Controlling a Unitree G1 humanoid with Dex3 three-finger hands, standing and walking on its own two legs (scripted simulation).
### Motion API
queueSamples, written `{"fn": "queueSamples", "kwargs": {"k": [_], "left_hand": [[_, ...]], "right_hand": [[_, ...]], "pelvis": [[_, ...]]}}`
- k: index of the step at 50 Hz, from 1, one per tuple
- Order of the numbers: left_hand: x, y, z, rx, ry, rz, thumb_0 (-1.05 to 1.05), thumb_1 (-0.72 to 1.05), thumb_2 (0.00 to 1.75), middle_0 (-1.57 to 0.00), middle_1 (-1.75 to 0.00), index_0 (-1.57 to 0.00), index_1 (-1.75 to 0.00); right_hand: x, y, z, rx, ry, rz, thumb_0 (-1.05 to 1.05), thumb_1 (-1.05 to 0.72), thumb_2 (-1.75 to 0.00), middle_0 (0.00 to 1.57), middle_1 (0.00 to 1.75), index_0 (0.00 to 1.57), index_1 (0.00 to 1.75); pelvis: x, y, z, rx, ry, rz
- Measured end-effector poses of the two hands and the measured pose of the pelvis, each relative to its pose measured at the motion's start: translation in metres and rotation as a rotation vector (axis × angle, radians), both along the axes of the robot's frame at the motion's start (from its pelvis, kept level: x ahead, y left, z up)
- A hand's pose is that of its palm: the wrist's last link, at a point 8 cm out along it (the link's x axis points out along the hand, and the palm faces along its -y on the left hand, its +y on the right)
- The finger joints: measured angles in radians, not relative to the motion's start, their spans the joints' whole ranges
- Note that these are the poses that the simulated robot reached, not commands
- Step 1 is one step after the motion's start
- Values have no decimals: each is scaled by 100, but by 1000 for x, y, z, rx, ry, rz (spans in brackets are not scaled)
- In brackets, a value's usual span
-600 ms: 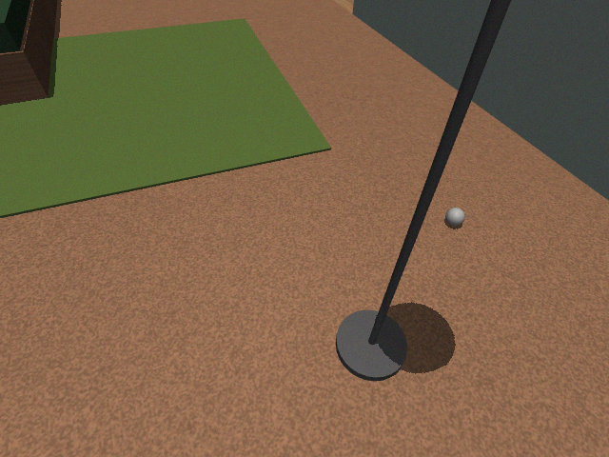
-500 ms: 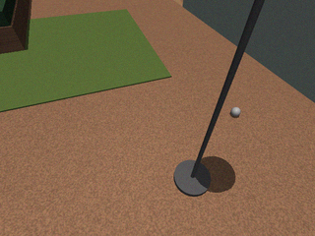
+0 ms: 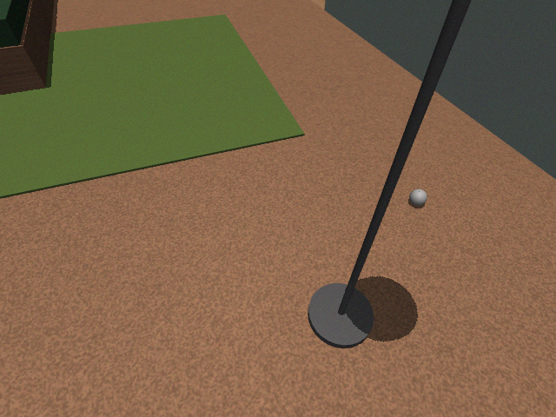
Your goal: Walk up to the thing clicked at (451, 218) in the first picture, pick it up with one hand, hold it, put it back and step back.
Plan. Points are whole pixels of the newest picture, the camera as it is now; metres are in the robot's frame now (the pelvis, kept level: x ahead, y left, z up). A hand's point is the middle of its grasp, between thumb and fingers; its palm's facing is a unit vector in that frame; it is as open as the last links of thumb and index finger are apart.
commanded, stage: stand
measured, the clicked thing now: (418, 197) +1.20 -0.70 -0.74
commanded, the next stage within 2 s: walk up in 0.52 s
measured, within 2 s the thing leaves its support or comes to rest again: neither
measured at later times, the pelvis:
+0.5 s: pelvis +0.00 +0.00 +0.00, yaw +0 degrees
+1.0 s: pelvis -0.02 +0.10 +0.00, yaw -27 degrees
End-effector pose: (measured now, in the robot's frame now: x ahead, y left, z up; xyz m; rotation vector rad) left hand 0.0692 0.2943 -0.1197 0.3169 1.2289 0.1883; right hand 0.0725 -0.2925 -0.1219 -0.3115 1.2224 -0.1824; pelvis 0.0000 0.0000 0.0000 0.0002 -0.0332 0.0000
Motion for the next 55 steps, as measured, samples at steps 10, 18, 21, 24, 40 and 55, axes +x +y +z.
{"fn": "queueSamples", "kwargs": {"k": [10,18,21,24,40,55], "left_hand": [[3,-2,0,-2,-1,-5,1,90,90,-20,-30,-21,-30],[4,-2,0,-1,-3,-8,1,90,90,-20,-30,-21,-30],[5,-1,0,-2,-5,-8,1,90,90,-20,-30,-21,-30],[6,-1,0,-2,-5,-9,1,90,90,-20,-30,-21,-30],[49,55,-17,47,40,-306,1,90,90,-21,-30,-21,-30],[178,14,13,5,-77,-700,1,90,90,-20,-30,-20,-30]], "right_hand": [[-1,-2,0,-1,5,-3,0,-90,-90,20,30,21,30],[-3,-3,1,-3,15,-7,0,-90,-90,20,30,21,30],[-4,-3,1,-5,17,-7,0,-90,-90,20,30,21,30],[-4,-3,1,-6,18,-9,0,-90,-90,20,30,21,30],[-40,16,21,-98,-185,-230,0,-90,-90,20,30,21,30],[-211,88,28,-110,-98,-629,0,-90,-90,20,30,21,30]], "pelvis": [[1,-1,0,0,3,-1],[2,-1,1,-2,4,0],[2,-1,1,-2,5,0],[3,0,1,-2,5,1],[-24,66,-19,-10,30,-297],[-19,100,-8,-13,5,-596]]}}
